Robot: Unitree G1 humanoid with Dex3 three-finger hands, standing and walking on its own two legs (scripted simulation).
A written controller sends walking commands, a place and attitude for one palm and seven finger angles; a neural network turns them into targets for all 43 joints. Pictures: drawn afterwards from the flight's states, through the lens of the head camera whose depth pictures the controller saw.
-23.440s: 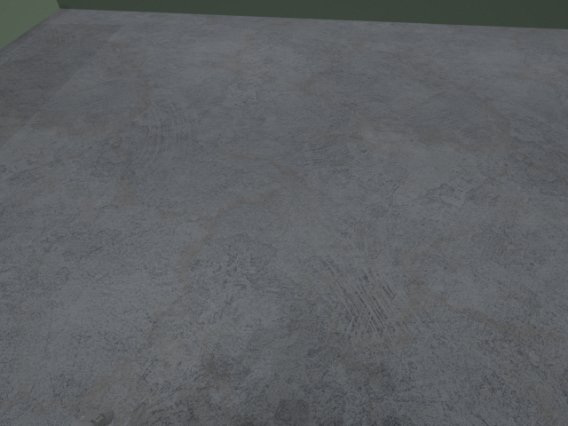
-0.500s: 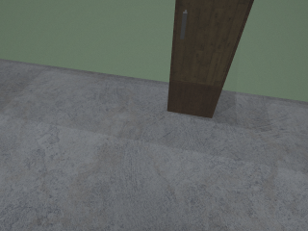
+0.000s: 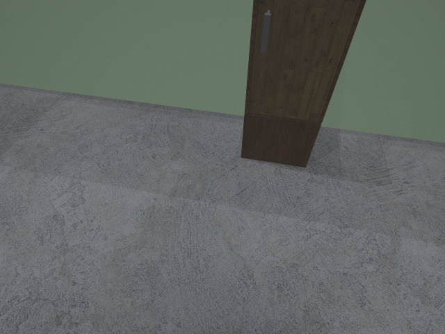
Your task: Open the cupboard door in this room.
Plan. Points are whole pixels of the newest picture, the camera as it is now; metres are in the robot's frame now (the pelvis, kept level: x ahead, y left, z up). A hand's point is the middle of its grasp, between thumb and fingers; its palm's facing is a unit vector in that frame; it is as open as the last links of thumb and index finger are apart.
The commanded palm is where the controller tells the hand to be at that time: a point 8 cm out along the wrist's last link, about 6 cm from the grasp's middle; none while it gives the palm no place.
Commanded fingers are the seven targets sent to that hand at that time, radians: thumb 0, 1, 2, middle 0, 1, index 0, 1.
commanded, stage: walk to a spot facing it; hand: left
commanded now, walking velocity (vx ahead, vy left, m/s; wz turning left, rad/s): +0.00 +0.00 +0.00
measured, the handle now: (266, 31) +1.17 -0.11 +0.03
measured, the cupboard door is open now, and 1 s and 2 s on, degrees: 0 0 0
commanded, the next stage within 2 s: turn to face it in 1.26 s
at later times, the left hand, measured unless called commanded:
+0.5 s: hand out of the picture +0.11 +0.16 -0.18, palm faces -0.08 -0.96 -0.26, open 7.3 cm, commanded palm none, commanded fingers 0.00 0.90 0.90 -0.20 -0.30 -0.20 -0.30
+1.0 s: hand (169, 264) +0.31 +0.16 -0.20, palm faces -0.32 -0.93 -0.19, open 7.4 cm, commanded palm none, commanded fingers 0.00 0.90 0.90 -0.20 -0.30 -0.20 -0.30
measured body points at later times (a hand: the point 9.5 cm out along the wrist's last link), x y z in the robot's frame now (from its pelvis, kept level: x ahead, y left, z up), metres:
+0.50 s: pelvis +0.05 -0.04 -0.03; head +0.09 -0.07 +0.42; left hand +0.11 +0.21 -0.16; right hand -0.01 -0.26 -0.20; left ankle -0.04 +0.11 -0.72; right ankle +0.06 -0.12 -0.75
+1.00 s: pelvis +0.26 -0.03 -0.02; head +0.33 -0.04 +0.42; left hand +0.33 +0.21 -0.18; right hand +0.35 -0.31 -0.14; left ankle +0.37 +0.04 -0.74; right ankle +0.08 -0.10 -0.69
